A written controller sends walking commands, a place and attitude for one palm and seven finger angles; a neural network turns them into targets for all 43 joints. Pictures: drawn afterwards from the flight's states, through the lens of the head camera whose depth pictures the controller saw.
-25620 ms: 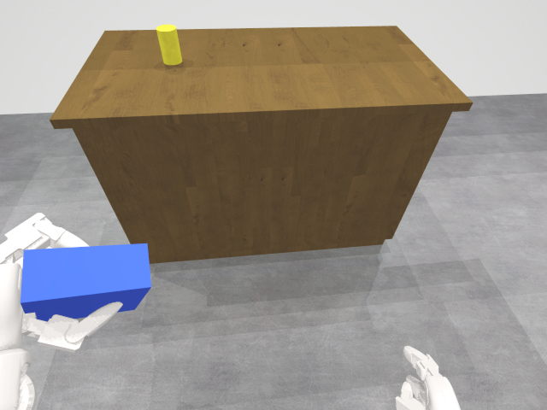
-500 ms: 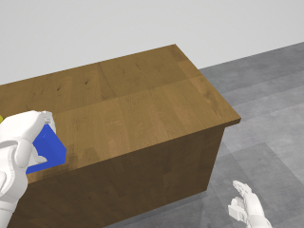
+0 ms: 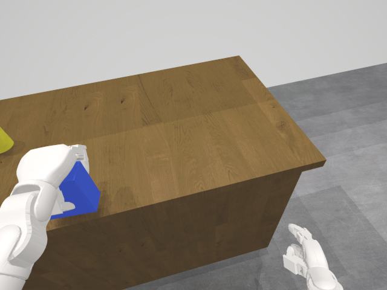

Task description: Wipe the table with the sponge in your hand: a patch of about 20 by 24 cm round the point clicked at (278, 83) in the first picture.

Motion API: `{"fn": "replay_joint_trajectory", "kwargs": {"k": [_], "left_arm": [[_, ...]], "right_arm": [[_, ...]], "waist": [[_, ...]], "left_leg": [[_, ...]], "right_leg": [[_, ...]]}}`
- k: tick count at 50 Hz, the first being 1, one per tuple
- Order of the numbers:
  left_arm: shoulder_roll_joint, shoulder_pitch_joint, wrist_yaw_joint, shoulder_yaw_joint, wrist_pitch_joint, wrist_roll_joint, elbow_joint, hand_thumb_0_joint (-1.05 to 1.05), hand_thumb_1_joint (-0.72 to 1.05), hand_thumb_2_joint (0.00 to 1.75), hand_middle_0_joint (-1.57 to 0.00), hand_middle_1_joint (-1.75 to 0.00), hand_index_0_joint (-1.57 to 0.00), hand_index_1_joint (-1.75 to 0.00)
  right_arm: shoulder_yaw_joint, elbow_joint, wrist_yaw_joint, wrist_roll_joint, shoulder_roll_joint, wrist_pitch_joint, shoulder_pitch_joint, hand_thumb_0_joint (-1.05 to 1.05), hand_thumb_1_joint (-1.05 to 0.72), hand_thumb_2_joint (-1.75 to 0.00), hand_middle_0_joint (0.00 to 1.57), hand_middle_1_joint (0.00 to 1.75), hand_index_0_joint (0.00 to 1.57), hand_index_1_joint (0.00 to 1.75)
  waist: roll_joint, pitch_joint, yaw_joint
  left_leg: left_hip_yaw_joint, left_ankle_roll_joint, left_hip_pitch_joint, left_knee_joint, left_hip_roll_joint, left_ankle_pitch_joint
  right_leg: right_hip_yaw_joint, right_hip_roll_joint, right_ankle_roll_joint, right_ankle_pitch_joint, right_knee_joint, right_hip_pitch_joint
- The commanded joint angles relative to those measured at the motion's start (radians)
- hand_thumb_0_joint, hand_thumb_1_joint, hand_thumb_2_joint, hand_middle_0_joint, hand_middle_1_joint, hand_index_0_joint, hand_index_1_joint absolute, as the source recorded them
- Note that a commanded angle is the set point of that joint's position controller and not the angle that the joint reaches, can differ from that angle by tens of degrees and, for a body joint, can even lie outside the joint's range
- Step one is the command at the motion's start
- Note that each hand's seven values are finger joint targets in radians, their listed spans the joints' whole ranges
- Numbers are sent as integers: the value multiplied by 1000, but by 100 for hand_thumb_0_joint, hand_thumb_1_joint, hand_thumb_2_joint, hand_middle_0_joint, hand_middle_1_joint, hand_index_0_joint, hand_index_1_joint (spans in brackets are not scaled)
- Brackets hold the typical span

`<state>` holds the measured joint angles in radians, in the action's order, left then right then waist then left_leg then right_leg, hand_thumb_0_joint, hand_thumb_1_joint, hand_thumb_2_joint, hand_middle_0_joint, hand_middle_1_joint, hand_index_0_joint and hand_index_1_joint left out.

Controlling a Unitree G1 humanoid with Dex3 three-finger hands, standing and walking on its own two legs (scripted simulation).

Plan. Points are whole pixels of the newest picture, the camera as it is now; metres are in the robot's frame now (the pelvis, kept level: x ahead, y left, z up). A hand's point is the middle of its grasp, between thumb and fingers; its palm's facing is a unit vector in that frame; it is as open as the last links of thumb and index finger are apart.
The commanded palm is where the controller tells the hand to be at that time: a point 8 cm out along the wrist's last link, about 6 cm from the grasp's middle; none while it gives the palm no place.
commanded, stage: move the sponge above the wiping area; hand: left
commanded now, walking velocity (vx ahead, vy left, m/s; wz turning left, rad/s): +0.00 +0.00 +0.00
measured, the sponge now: (66, 196) +0.24 +0.32 +0.07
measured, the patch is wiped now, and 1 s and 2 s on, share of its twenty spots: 0.00 0.00 0.00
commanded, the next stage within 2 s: none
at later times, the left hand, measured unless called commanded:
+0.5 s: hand (66, 170) +0.28 +0.32 +0.11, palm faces -0.02 -0.01 -1.00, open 9.3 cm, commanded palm +0.25 +0.34 +0.19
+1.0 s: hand (58, 158) +0.28 +0.33 +0.14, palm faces +0.08 +0.03 -1.00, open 9.3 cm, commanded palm +0.25 +0.34 +0.19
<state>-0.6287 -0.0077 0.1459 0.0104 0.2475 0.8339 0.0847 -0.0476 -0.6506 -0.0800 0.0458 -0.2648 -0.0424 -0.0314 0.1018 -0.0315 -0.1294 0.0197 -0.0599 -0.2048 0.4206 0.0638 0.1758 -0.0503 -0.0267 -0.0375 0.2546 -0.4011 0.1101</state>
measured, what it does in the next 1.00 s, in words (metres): stands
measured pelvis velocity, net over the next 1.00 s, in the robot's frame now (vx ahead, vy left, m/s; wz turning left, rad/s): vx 0.00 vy -0.02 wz -0.01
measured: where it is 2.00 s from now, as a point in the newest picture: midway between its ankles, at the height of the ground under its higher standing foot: outside the picture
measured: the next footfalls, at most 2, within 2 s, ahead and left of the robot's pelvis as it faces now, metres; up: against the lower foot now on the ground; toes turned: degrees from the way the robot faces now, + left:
none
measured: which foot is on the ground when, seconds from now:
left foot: down 0.00-1.00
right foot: down 0.00-1.00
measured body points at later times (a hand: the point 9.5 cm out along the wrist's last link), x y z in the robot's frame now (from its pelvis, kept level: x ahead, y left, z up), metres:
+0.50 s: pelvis +0.00 +0.00 +0.00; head +0.01 -0.03 +0.45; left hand +0.27 +0.31 +0.17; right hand +0.20 -0.22 -0.11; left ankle +0.03 +0.08 -0.74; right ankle -0.02 -0.10 -0.74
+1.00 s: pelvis +0.00 -0.02 +0.00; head +0.01 -0.04 +0.45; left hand +0.28 +0.32 +0.19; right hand +0.22 -0.23 -0.10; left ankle +0.03 +0.08 -0.74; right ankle -0.02 -0.10 -0.74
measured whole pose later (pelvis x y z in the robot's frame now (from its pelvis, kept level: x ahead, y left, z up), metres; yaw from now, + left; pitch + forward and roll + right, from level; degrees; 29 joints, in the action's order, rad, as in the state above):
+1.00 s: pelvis +0.00 -0.02 +0.00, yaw -1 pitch -2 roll -1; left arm -0.69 0.12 0.01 0.11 0.09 0.86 -0.12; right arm -0.03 -0.68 -0.08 0.05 -0.25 -0.05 -0.06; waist 0.08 -0.04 -0.12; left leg 0.02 -0.03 -0.22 0.45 0.03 0.19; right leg -0.05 -0.06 -0.07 0.25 -0.39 0.12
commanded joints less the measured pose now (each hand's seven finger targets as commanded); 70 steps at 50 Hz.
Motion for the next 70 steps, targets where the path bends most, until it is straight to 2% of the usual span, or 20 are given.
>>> {"fn": "replay_joint_trajectory", "kwargs": {"k": [1, 4, 10, 13, 18, 19, 24, 29, 35, 38, 44, 45, 48, 52, 55, 59, 64, 65, 67, 70], "left_arm": [[-406, 413, -135, 321, -51, 61, 127, 0, 10, 130, -120, -160, -120, -160], [-397, 404, -156, 329, -23, 41, 96, 0, 10, 130, -120, -160, -120, -160], [-233, 292, -61, 150, 87, 6, -65, 0, 10, 130, -120, -160, -120, -160], [-251, 324, -4, 124, 62, 19, -13, 0, 10, 130, -120, -160, -120, -160], [-372, 380, -38, 252, -114, 41, 139, 0, 10, 130, -120, -160, -120, -160], [-456, 397, -65, 336, -136, 45, 161, 0, 10, 130, -120, -160, -120, -160], [-473, 400, -193, 425, -142, 47, 40, 0, 10, 130, -120, -160, -120, -160], [-358, 287, -183, 331, -8, 1, -84, 0, 10, 130, -120, -160, -120, -160], [-232, 271, -18, 119, 34, -11, -39, 0, 10, 130, -120, -160, -120, -160], [-310, 377, -5, 162, -65, 15, 57, 0, 10, 130, -120, -160, -120, -160], [-564, 483, -158, 455, -203, 62, 71, 0, 10, 130, -120, -160, -120, -160], [-496, 500, -185, 406, -187, 64, 20, 0, 10, 130, -120, -160, -120, -160], [-471, 468, -228, 400, -109, 38, -95, 0, 10, 130, -120, -160, -120, -160], [-390, 275, -153, 326, 18, -14, -178, 0, 10, 130, -120, -160, -120, -160], [-302, 170, -24, 209, 81, -36, -195, 0, 10, 130, -120, -160, -120, -160], [-287, 259, 74, 140, -16, -31, 10, 0, 10, 130, -120, -160, -120, -160], [-507, 411, -59, 371, -265, 19, 257, 0, 10, 130, -120, -160, -120, -160], [-490, 422, -110, 387, -283, 34, 230, 0, 10, 130, -120, -160, -120, -160], [-550, 387, -207, 503, -278, 51, 151, 0, 10, 130, -120, -160, -120, -160], [-507, 424, -293, 481, -171, 23, 43, 0, 10, 130, -120, -160, -120, -160]], "right_arm": [[35, 123, -4, -9, -94, 45, 124, 0, -90, -90, 20, 30, 20, 30], [32, 131, 13, -1, -98, 37, 160, 0, -90, -90, 20, 30, 20, 30], [35, 142, 27, 14, -124, 9, 151, 0, -90, -90, 20, 30, 20, 30], [41, 158, 22, 16, -128, 4, 143, 0, -90, -90, 20, 30, 20, 30], [47, 161, 1, -1, -110, 34, 99, 0, -90, -90, 20, 30, 20, 30], [40, 164, -3, -2, -111, 42, 114, 0, -90, -90, 20, 30, 20, 30], [57, 121, 8, -8, -107, 38, 92, 0, -90, -90, 20, 30, 20, 30], [59, 129, 29, 7, -124, 16, 135, 0, -90, -90, 20, 30, 20, 30], [48, 164, 24, 26, -127, 11, 137, 0, -90, -90, 20, 30, 20, 30], [49, 165, 4, 17, -124, 22, 107, 0, -90, -90, 20, 30, 20, 30], [51, 124, -20, -7, -112, 48, 86, 0, -90, -90, 20, 30, 20, 30], [53, 113, -17, -6, -98, 44, 79, 0, -90, -90, 20, 30, 20, 30], [69, 96, 5, 0, -123, 25, 83, 0, -90, -90, 20, 30, 20, 30], [67, 121, 23, 9, -141, -2, 120, 0, -90, -90, 20, 30, 20, 30], [53, 148, 33, 28, -148, -19, 133, 0, -90, -90, 20, 30, 20, 30], [36, 198, 17, 37, -123, 0, 150, 0, -90, -90, 20, 30, 20, 30], [51, 180, -33, -4, -109, 53, 77, 0, -90, -90, 20, 30, 20, 30], [54, 162, -40, -13, -98, 65, 45, 0, -90, -90, 20, 30, 20, 30], [72, 129, -28, -16, -105, 59, 28, 0, -90, -90, 20, 30, 20, 30], [79, 106, -2, -3, -110, 31, 73, 0, -90, -90, 20, 30, 20, 30]], "waist": [[66, 261, 8], [127, 262, -12], [-30, 204, 36], [-56, 230, 51], [-14, 303, 37], [24, 303, 19], [119, 268, -19], [38, 269, -12], [-65, 229, 63], [-66, 233, 75], [93, 250, 7], [94, 247, 15], [109, 258, -1], [3, 286, -2], [-91, 228, 36], [-91, 219, 81], [34, 279, 35], [58, 293, 31], [124, 274, -1], [168, 293, -14]], "left_leg": [[72, 18, 171, -44, -40, -224], [77, 32, 160, -46, -37, -235], [50, 25, 92, -47, -40, -180], [62, 9, 116, -41, -35, -159], [83, -6, 196, -26, -37, -207], [84, -5, 189, -30, -36, -199], [77, 20, 137, -30, -38, -226], [44, 26, 86, -22, -31, -220], [39, -3, 89, -3, -26, -159], [51, -18, 127, -4, -22, -133], [62, -3, 153, -10, -16, -189], [42, 4, 137, -3, -20, -204], [36, 24, 102, -6, -21, -211], [16, 19, 56, 6, -20, -239], [15, 5, 27, 19, -20, -223], [29, -21, 86, 33, -19, -173], [65, -26, 204, 22, -22, -201], [61, -16, 205, 17, -28, -225], [61, 8, 155, 13, -29, -266], [42, 34, 114, 18, -29, -257]], "right_leg": [[60, -10, -48, -162, 60, 15], [84, -14, -63, -164, 61, -1], [37, 0, -33, -180, 65, 22], [36, -2, -25, -171, 68, 25], [41, -13, -30, -176, 59, 15], [66, -24, -41, -166, 59, 9], [78, -17, -61, -157, 56, 10], [65, -3, -47, -202, 47, -28], [50, 4, -18, -215, 51, 20], [51, -3, -13, -177, 66, 49], [104, -22, -55, -161, 73, 27], [83, -12, -54, -171, 64, 22], [94, -5, -59, -188, 65, 1], [79, 15, -34, -311, 35, -82], [66, 15, -15, -357, 25, -55], [76, 3, -6, -291, 46, 26], [85, -23, -30, -200, 55, 65], [66, -18, -35, -192, 43, 60], [78, -22, -56, -196, 41, 45], [108, -10, -70, -201, 35, 8]]}}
